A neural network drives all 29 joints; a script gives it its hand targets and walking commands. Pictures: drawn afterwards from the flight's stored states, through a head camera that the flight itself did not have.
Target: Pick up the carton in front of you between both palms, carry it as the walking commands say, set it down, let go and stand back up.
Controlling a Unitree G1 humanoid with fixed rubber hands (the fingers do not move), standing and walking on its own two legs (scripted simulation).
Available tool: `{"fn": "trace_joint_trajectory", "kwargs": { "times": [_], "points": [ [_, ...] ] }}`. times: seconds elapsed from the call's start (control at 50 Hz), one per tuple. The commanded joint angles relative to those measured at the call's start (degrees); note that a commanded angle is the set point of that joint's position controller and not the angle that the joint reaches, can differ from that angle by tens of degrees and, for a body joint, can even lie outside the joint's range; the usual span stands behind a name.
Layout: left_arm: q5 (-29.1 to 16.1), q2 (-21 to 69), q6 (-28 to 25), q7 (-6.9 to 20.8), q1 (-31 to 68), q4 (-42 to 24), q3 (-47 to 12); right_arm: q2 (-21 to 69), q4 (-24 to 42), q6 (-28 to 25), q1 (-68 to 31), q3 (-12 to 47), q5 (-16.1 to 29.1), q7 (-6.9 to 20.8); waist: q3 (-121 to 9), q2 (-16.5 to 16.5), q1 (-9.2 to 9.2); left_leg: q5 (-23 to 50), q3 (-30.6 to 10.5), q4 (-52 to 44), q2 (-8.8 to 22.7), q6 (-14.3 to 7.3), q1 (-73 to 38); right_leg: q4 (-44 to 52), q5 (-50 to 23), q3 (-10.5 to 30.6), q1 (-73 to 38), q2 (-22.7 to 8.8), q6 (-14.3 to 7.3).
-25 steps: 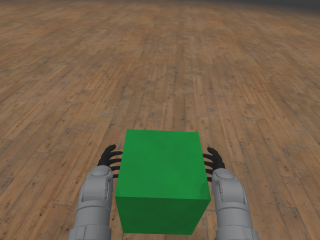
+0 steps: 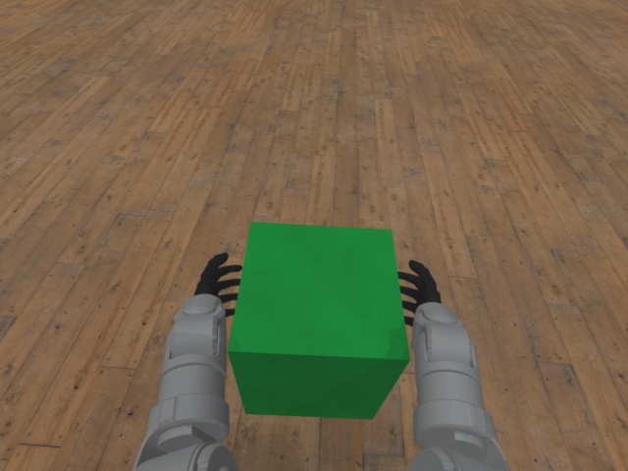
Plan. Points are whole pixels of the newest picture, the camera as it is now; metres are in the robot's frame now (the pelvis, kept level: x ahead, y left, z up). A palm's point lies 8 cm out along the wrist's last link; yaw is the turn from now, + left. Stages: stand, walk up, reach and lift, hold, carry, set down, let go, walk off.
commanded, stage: set down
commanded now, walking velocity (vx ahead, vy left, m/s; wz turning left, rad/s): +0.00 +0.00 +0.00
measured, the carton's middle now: (315, 326) +0.35 +0.00 -0.05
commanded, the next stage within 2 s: none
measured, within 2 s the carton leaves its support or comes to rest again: rests again in 1.98 s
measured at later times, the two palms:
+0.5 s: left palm (233, 337) +0.39 +0.14 -0.17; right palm (394, 345) +0.38 -0.16 -0.16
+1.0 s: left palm (243, 348) +0.45 +0.15 -0.32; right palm (376, 359) +0.42 -0.15 -0.32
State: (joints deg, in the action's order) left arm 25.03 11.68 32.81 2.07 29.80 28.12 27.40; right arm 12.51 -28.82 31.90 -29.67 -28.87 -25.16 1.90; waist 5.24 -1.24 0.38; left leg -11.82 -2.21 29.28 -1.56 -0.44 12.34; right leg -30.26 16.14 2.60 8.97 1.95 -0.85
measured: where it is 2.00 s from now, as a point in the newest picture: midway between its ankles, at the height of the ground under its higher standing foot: outside the picture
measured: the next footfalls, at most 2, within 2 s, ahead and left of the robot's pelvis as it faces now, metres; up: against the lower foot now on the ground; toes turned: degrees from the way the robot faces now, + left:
none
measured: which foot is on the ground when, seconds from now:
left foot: down 0.00-1.00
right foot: down 0.00-1.00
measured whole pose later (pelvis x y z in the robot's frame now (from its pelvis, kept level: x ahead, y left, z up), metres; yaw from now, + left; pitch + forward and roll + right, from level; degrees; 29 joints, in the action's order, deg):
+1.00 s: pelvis -0.05 +0.01 -0.23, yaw -3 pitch +46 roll -3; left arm 13.8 -0.6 17.0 -2.1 59.8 37.6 24.7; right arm 3.2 -34.3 16.4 -57.0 -29.5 -11.6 -4.0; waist -6.8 -0.5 0.8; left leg -25.7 -4.6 90.5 -5.4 1.2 110.7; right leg -91.9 31.5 3.1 106.8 6.7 2.4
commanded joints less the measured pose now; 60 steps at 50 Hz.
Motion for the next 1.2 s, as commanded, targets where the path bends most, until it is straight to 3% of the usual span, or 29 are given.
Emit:
{"fn": "trace_joint_trajectory", "kwargs": {
  "times": [0.0, 0.04, 0.1, 0.2, 0.3, 0.34, 0.38, 0.46, 0.52, 0.64, 0.88, 1.18],
  "points": [
    [-6.06, 37.74, -5.59, 9.1, 26.16, 7.14, -16.76, 37.58, -6.46, -5.12, -26.36, 16.21, 5.05, 8.64, -8.68, 1.13, 0.44, 2.13, -1.35, -0.55, -3.07, -1.16, -1.67, 3.91, -2.06, 1.56, 12.16, 2.59, -0.77],
    [-4.97, 34.85, -9.33, 8.37, 24.15, 7.5, -15.5, 35.13, -6.47, -8.81, -24.37, 15.13, 4.0, 8.14, -11.52, 1.09, 0.35, 6.31, -1.21, 1.72, -3.51, -0.88, 1.21, 1.28, -6.33, 1.28, 14.51, 3.21, -0.18],
    [-5.97, 35.26, -15.75, 7.76, 23.58, 7.24, -18.24, 35.34, -5.61, -15.21, -24.01, 18.14, 5.65, 8.09, -18.5, 1.35, 0.24, 12.94, -1.43, 5.93, -4.15, -0.32, 4.21, -3.19, -11.73, 0.98, 19.04, 4.14, 0.5],
    [-10.8, 41.33, -24.6, 7.25, 27.88, 6.44, -29.42, 40.55, -5.26, -23.87, -28.34, 28.96, 11.18, 8.78, -37.54, 1.73, 1.06, 24.32, -2.56, 15.95, -4.54, 0.08, 6.96, -12.67, -18.57, -0.14, 29.48, 5.53, 1.54],
    [-15.75, 44.71, -26.95, 6.57, 32.89, 1.05, -40.56, 43.3, -1.09, -26.7, -32.42, 39.08, 16.71, 8.36, -61.56, 3.3, 0.86, 36.33, -3.12, 26.21, -4.42, 0.76, 6.06, -21.18, -24.09, -0.37, 39.57, 6.52, 2.53],
    [-16.3, 45.14, -25.96, 6.55, 33.65, 0.1, -41.98, 43.63, 0.06, -25.86, -33.88, 40.78, 17.9, 8.29, -65.38, 3.62, 0.68, 34.42, -2.78, 28.47, -4.52, 1.15, 8.93, -23.4, -22.53, -0.68, 42.99, 6.76, 2.83],
    [-15.93, 45.43, -24.39, 7.16, 34.27, 0.77, -41.39, 44.37, -0.01, -24.15, -35.24, 40.66, 17.99, 8.67, -64.53, 2.92, 0.58, 26.71, -1.7, 29.36, -5.18, 1.44, 16.41, -25.09, -19.45, -0.91, 44.46, 6.82, 3.01],
    [-14.24, 45.43, -20.47, 9.5, 37.8, 4.99, -37.11, 45.96, -3.14, -19.74, -38.74, 36.82, 16.58, 10.48, -57.03, 1.59, 0.45, 10.23, 0.31, 30.74, -6.08, 1.25, 31.2, -27.99, -9.21, -1.3, 49.67, 6.74, 3.09],
    [-13.19, 45.04, -18.22, 10.77, 40.82, 7.81, -33.71, 45.78, -5.59, -17.33, -41.85, 33.37, 15.49, 11.52, -54.24, 1.81, 0.18, 5.36, 1.0, 32.93, -6.31, 1.05, 37.17, -30.42, -4.71, -1.78, 55.09, 6.93, 2.83],
    [-13.02, 43.77, -17.28, 11.06, 46.59, 11.39, -30.04, 44.93, -8.62, -16.42, -47.64, 29.78, 15.15, 11.47, -57.23, 2.37, 0.29, 4.54, 1.62, 39.61, -6.73, 1.29, 45.0, -37.06, -3.36, -2.86, 63.53, 7.41, 3.03],
    [-17.58, 42.06, -16.76, 8.63, 58.46, 12.17, -32.74, 42.81, -7.58, -16.53, -60.56, 32.43, 19.95, 8.67, -71.03, 3.39, 0.6, 5.41, 3.23, 53.26, -7.52, 2.33, 53.39, -50.77, -3.24, -4.99, 73.18, 8.5, 3.88],
    [-18.27, 35.91, -16.43, 7.41, 69.88, 16.67, -29.16, 36.85, -10.61, -16.26, -72.61, 28.07, 21.19, 7.52, -68.22, 4.69, 0.56, 3.45, 3.82, 65.24, -7.06, 2.34, 62.1, -63.09, 0.58, -6.99, 86.44, 8.67, 3.64]
  ]
}}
